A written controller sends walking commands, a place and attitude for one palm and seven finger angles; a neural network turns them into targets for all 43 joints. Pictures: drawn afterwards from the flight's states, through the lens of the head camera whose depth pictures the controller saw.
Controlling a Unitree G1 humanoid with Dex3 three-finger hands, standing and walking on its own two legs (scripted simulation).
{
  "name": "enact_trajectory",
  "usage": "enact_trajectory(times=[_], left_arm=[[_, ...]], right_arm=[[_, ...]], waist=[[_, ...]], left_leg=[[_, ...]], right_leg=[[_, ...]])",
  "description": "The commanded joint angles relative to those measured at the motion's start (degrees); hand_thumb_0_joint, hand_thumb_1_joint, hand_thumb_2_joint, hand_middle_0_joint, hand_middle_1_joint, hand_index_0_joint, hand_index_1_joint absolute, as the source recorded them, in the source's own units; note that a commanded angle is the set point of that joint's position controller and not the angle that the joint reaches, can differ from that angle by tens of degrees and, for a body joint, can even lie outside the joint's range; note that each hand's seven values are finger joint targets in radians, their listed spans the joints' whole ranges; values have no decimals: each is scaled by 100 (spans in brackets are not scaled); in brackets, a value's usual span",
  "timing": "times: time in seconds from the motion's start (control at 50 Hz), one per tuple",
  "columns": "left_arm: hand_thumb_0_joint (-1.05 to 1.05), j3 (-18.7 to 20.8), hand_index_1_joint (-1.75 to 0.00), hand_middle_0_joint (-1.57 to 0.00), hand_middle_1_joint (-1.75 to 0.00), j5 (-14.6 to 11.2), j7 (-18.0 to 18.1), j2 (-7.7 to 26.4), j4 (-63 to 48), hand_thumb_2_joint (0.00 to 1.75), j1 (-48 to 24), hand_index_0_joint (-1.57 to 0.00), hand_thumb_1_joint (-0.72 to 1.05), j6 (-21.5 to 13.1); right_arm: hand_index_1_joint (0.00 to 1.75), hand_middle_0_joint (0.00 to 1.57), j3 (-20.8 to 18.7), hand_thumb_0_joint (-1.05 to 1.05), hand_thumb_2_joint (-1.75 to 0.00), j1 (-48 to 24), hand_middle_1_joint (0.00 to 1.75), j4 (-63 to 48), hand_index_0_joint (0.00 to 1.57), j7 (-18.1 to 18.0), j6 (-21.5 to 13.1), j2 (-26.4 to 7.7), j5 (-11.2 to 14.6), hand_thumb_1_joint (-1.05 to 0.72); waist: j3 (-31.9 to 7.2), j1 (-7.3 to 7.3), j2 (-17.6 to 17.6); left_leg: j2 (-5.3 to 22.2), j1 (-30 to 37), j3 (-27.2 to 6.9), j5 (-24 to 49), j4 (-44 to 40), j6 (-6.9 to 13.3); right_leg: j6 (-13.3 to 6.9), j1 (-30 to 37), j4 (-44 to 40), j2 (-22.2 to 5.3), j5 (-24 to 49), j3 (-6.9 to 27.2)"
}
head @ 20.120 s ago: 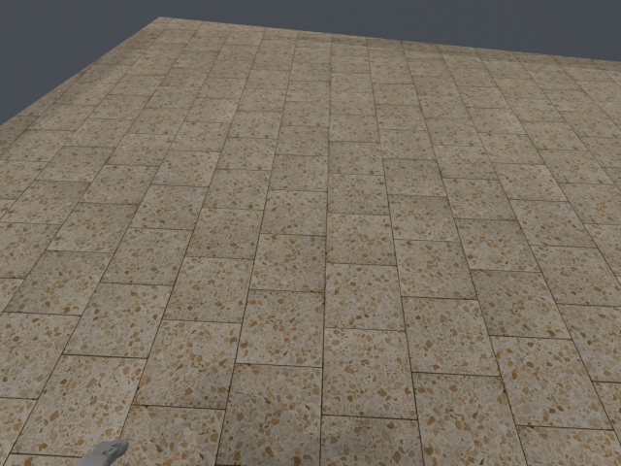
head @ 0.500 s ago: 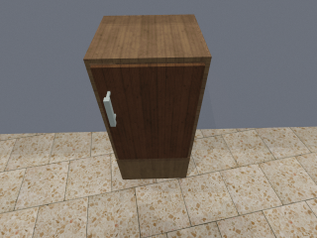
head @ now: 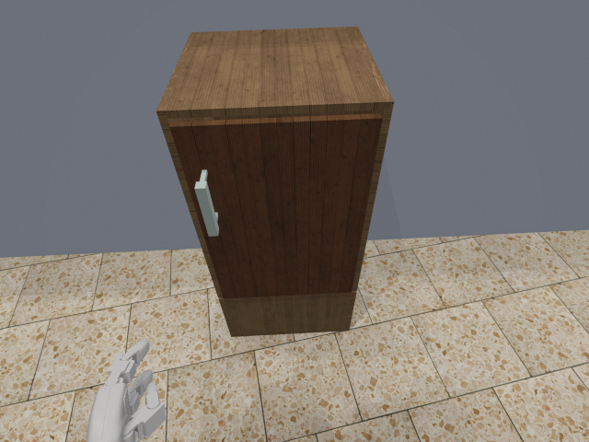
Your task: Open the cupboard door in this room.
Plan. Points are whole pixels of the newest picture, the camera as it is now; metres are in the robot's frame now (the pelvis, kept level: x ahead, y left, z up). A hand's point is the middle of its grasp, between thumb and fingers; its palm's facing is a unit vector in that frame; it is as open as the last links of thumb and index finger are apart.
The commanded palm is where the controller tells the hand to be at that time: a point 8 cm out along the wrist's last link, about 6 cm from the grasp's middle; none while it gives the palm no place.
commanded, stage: raise the hand with hooked fingers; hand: left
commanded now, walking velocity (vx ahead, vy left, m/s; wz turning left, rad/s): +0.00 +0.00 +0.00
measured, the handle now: (209, 203) +0.58 +0.20 -0.04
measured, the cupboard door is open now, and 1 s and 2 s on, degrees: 0 0 0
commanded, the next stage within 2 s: move the hooked fingers beside the handle in 1.92 s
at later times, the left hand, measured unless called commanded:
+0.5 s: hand (174, 406) +0.19 +0.17 -0.04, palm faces -0.01 -1.00 -0.10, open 10.2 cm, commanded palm +0.16 +0.24 -0.05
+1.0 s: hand (141, 379) +0.23 +0.23 -0.04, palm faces +0.04 -1.00 -0.04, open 13.1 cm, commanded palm +0.20 +0.29 -0.04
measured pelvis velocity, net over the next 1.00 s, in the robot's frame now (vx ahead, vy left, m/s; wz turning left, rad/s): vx -0.03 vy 0.00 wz -0.02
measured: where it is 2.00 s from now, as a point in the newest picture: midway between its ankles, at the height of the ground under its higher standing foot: outside the picture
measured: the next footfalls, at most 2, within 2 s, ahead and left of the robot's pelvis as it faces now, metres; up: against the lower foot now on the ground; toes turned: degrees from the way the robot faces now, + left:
none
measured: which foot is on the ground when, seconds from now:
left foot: down 0.00-1.00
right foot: down 0.00-1.00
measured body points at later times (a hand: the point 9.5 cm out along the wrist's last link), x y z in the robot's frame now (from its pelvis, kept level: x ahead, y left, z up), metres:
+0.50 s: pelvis -0.03 -0.04 -0.11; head +0.05 -0.03 +0.33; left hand +0.18 +0.23 -0.03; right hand +0.19 -0.23 -0.19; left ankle +0.01 +0.09 -0.73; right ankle +0.00 -0.12 -0.73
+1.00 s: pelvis -0.03 +0.00 -0.08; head +0.05 +0.02 +0.36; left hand +0.22 +0.28 -0.04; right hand +0.14 -0.26 -0.15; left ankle +0.01 +0.09 -0.73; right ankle +0.00 -0.12 -0.73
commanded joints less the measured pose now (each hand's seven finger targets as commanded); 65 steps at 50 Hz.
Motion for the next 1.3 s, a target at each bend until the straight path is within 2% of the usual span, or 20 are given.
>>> enact_trajectory(times=[0.0, 0.04, 0.06, 0.12, 0.16, 0.22, 0.26, 0.32, 0.38, 0.46, 0.5, 0.56, 0.64, 0.7, 0.76, 0.86, 0.92, 1.06, 1.16, 1.28], left_arm=[[0, 181, -45, -22, -45, -232, -777, -301, 91, 80, 648, -22, 67, -1489], [0, 604, -48, -22, -48, -559, -1452, -115, 20, 78, 1391, -22, 62, -2305], [0, 1051, -50, -22, -50, -666, -1823, 235, 214, 77, 1561, -22, 60, -2625], [0, 1496, -54, -23, -54, -759, -2394, 722, -217, 74, 1104, -23, 53, -3167], [0, 1570, -57, -23, -57, -797, -2361, 980, -1155, 72, 606, -23, 48, -3028], [0, 1597, -62, -24, -62, -874, -2157, 1078, -2494, 69, -256, -24, 41, -3037], [0, 1433, -64, -24, -64, -993, -2111, 1151, -3413, 67, -1226, -24, 36, -3317], [0, 971, -69, -24, -69, -980, -2320, 931, -3391, 64, -1275, -24, 29, -3450], [0, 914, -74, -25, -74, -1035, -2813, 1099, -2533, 61, -1344, -25, 22, -3038], [0, 1674, -80, -25, -80, -1298, -3232, 1471, -1062, 57, -775, -25, 13, -1682], [0, 2145, -82, -26, -82, -1472, -3182, 1750, -1366, 55, -660, -26, 8, -1171], [0, 2633, -87, -26, -87, -1602, -2698, 1793, -1669, 52, -490, -26, 1, -1140], [0, 2372, -93, -27, -93, -1344, -2145, 1477, -1926, 48, -753, -27, -8, -1989], [0, 1839, -98, -27, -98, -1117, -2274, 1302, -1434, 45, -1165, -27, -15, -2460], [0, 1584, -102, -28, -102, -1176, -2682, 1306, -1010, 42, -1458, -28, -22, -2552], [0, 2295, -110, -29, -110, -1427, -2960, 2084, -1289, 37, -1677, -29, -34, -2373], [0, 2471, -114, -29, -114, -1465, -2742, 2080, -1609, 34, -1591, -29, -41, -2395], [0, 2061, -120, -30, -120, -1296, -2754, 1698, -540, 30, -1987, -30, -50, -2071], [0, 2213, -120, -30, -120, -1294, -3156, 2125, -635, 30, -2780, -30, -50, -1889], [0, 2717, -120, -30, -120, -1412, -3126, 2537, -739, 30, -3042, -30, -50, -2144]], right_arm=[[30, 20, -414, 0, -90, -985, 30, -1613, 20, 144, -558, -736, -118, -90], [30, 20, -521, 0, -90, -1168, 30, -1958, 20, 308, -521, -718, -167, -90], [30, 20, -584, 0, -90, -1169, 30, -2087, 20, 416, -451, -746, -137, -90], [30, 20, -597, 0, -90, -1446, 30, -2630, 20, 494, -282, -739, -158, -90], [30, 20, -597, 0, -90, -1478, 30, -2932, 20, 484, -157, -742, -163, -90], [30, 20, -551, 0, -90, -1209, 30, -3051, 20, 413, -66, -664, -163, -90], [30, 20, -485, 0, -90, -1101, 30, -2989, 20, 298, -65, -692, -186, -90], [30, 20, -420, 0, -90, -915, 30, -2685, 20, 139, -165, -715, -177, -90], [30, 20, -312, 0, -90, -920, 30, -2486, 20, 32, -213, -828, -95, -90], [30, 20, -272, 0, -90, -1117, 30, -2571, 20, -76, -87, -839, 84, -90], [30, 20, -269, 0, -90, -1235, 30, -2813, 20, -74, 14, -793, 117, -90], [30, 20, -255, 0, -90, -1278, 30, -2847, 20, -32, 76, -568, 63, -90], [30, 20, -314, 0, -90, -1058, 30, -2534, 20, 57, -5, -500, -13, -90], [30, 20, -323, 0, -90, -914, 30, -2379, 20, 84, -58, -701, -37, -90], [30, 20, -326, 0, -90, -785, 30, -2416, 20, 36, -101, -917, 14, -90], [30, 20, -325, 0, -90, -707, 30, -2575, 20, -73, -133, -1034, 72, -90], [30, 20, -292, 0, -90, -725, 30, -2624, 20, -38, -114, -948, 33, -90], [30, 20, -231, 0, -90, -611, 30, -2623, 20, 50, 81, -1057, 14, -90], [30, 20, -210, 0, -90, -566, 30, -2688, 20, -28, 94, -1127, 40, -90], [30, 20, -172, 0, -90, -581, 30, -2595, 20, -31, 80, -1050, -10, -90]], waist=[[308, 274, -1984], [-287, 615, -1837], [-514, 778, -1204], [-1080, 854, -220], [-1495, 853, 375], [-2085, 520, 872], [-1983, 87, 523], [-1867, -232, 468], [-1631, -347, 240], [-1848, 130, -512], [-2308, 416, -449], [-2601, 649, -490], [-2095, 419, -179], [-1531, 78, -123], [-1332, -69, -168], [-2028, 244, 213], [-2290, 385, 613], [-1474, 55, 291], [-1908, 82, 500], [-2316, 236, 631]], left_leg=[[165, -1494, -503, -186, 575, -231], [59, -1985, -308, 91, 1183, -301], [-16, -2132, -245, 306, 1446, -369], [-86, -2749, -59, 371, 2117, -321], [-66, -2761, -57, 337, 2285, -274], [81, -2500, -230, 389, 2587, -164], [150, -2757, -410, 18, 2978, -70], [245, -2916, -469, -46, 3299, -23], [266, -3303, -537, -291, 3458, -11], [188, -3831, -469, -389, 3293, -27], [131, -3650, -423, -105, 3098, -49], [174, -3494, -490, 276, 2917, -109], [237, -3274, -460, 332, 2683, -128], [238, -3278, -494, -102, 2712, -86], [207, -3298, -529, -573, 2657, -43], [202, -2777, -567, -353, 2325, -52], [221, -2269, -618, 180, 2120, -128], [251, -2546, -732, -208, 2083, -187], [259, -2191, -760, 134, 2091, -206], [294, -1780, -828, 767, 2074, -334]], right_leg=[[-163, -1797, 388, 360, -763, -332], [-219, -1768, 975, 363, -365, -195], [-295, -1648, 1288, 336, 31, -64], [-333, -1886, 2062, 293, 515, 157], [-337, -1978, 2284, 335, 475, 308], [-281, -2264, 2340, 380, 461, 346], [-210, -2694, 2265, 441, -62, 565], [-191, -2928, 2124, 434, -194, 681], [-167, -3050, 2076, 457, -484, 658], [-57, -2190, 1685, 327, -928, 957], [14, -1572, 1591, 185, -576, 1018], [78, -1082, 1727, 122, 281, 998], [0, -1782, 1943, 268, 343, 599], [-86, -2606, 1971, 363, -505, 431], [-130, -2952, 1855, 381, -1165, 428], [-183, -2519, 1936, 420, -791, 256], [-211, -2426, 2076, 443, -218, 38], [-201, -2939, 2053, 520, -381, -119], [-238, -2800, 2039, 525, -140, -84], [-250, -2719, 2104, 535, 72, -109]])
